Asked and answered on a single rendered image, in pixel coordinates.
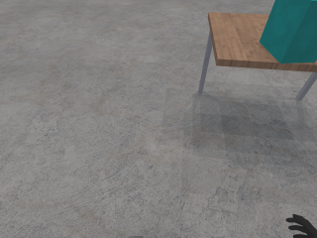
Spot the carton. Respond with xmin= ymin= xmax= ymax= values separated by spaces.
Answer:
xmin=260 ymin=0 xmax=317 ymax=63

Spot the table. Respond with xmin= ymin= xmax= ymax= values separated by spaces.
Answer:
xmin=198 ymin=12 xmax=317 ymax=101

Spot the right robot hand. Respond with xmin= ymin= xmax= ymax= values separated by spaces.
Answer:
xmin=285 ymin=213 xmax=317 ymax=238

